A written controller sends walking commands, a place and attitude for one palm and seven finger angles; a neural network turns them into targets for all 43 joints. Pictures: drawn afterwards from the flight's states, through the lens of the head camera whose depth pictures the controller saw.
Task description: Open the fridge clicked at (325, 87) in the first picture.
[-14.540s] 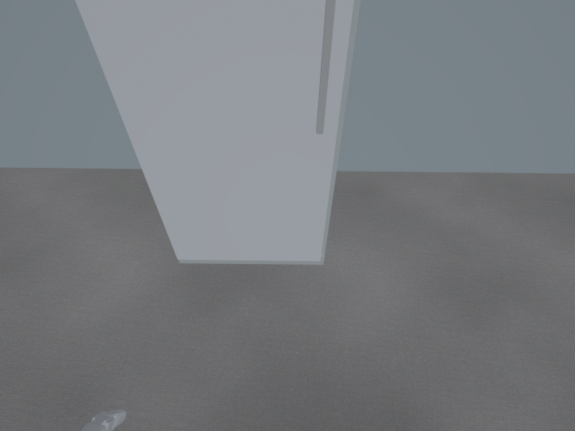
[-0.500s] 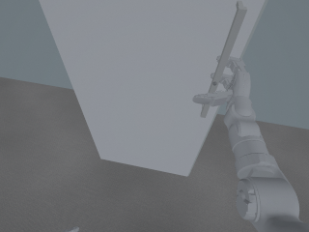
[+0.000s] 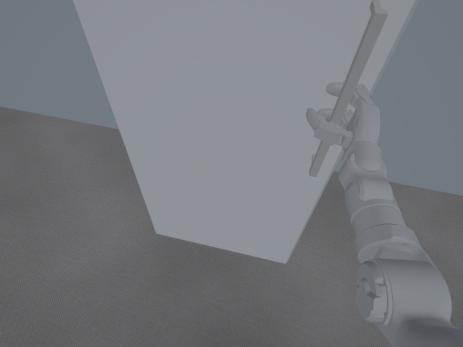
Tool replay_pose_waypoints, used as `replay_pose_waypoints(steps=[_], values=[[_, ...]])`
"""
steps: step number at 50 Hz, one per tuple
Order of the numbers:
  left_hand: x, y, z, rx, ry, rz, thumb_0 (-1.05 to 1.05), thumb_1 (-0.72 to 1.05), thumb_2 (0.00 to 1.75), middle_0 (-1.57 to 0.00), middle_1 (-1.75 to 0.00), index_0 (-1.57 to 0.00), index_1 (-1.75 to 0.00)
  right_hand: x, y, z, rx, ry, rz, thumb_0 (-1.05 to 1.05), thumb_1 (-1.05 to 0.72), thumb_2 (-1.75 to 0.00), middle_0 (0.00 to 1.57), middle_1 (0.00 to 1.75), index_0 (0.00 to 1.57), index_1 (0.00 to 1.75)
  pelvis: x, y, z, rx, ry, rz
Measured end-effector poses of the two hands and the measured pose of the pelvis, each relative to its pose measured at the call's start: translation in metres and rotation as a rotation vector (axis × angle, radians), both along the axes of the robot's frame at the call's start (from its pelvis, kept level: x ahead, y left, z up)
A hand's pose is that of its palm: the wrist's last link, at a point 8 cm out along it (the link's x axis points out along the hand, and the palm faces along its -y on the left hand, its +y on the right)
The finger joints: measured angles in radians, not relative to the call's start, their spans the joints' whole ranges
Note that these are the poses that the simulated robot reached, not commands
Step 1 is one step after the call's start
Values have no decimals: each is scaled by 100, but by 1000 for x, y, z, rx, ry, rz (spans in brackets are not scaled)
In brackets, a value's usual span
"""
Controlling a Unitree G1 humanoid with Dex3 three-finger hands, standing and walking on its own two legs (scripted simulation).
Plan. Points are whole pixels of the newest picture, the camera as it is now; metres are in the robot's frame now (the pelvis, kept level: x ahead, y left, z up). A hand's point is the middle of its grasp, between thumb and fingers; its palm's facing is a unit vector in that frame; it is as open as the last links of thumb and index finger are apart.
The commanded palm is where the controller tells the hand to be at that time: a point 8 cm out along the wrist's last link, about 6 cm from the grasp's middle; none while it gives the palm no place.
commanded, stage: grip the handle and tug to test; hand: right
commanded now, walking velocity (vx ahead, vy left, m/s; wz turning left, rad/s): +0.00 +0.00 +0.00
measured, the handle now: (337, 107) +0.53 -0.12 +0.15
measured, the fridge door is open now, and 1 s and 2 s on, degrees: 0 0 0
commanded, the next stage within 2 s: pull the door a little, standing still in 0.88 s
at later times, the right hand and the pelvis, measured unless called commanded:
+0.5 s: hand (326, 121) +0.47 -0.09 +0.16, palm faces +0.09 +1.00 +0.02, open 5.6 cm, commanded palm +0.43 -0.14 +0.16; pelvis +0.02 +0.00 +0.00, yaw +0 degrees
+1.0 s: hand (325, 123) +0.47 -0.09 +0.16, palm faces +0.08 +1.00 +0.02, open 5.8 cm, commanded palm +0.42 -0.14 +0.16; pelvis +0.06 +0.01 +0.01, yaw +1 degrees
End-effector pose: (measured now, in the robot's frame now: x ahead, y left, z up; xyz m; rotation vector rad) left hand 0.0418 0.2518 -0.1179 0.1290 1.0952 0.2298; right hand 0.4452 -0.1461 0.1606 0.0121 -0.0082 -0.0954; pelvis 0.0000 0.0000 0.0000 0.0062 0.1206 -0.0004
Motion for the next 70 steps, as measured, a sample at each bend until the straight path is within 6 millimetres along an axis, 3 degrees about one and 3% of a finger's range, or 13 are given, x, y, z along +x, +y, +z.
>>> replay_pose_waypoints(steps=[10, 31, 42, 49, 63, 70], values=[[11, 5, 3, 7, -15, 8, 1, 91, 90, -20, -30, -20, -30, 2, -1, 0, 7, -2, 8, 1, -76, -84, 36, 135, 37, 132, 7, 2, 2, -4, -1, 7], [54, 1, 8, -11, -77, -21, 1, 91, 90, -20, -30, -20, -30, 1, 1, 0, 9, 1, 3, 1, -78, -82, 33, 137, 34, 134, 22, 3, 4, -11, -7, 8], [75, 1, 13, -24, -109, -19, 1, 91, 90, -20, -30, -20, -30, -2, 2, 0, 7, -2, 9, 2, -80, -81, 27, 136, 29, 132, 39, 4, 7, -16, -16, 21], [105, 0, 20, -24, -137, -36, 1, 91, 90, -20, -30, -20, -30, -4, 2, 0, 8, 4, 15, 2, -81, -82, 25, 135, 27, 131, 56, 6, 11, -17, -24, 22], [187, -8, 33, -28, -217, -116, 1, 91, 90, -20, -30, -20, -30, -1, 0, 2, 1, 19, 16, 2, -77, -84, 32, 134, 35, 133, 90, 11, 16, -25, -31, -2], [222, -14, 52, -76, -280, -110, 1, 91, 90, -20, -30, -20, -30, -3, 1, 3, -7, 34, 20, 2, -79, -82, 28, 132, 30, 134, 123, 16, 29, -32, -34, 28]])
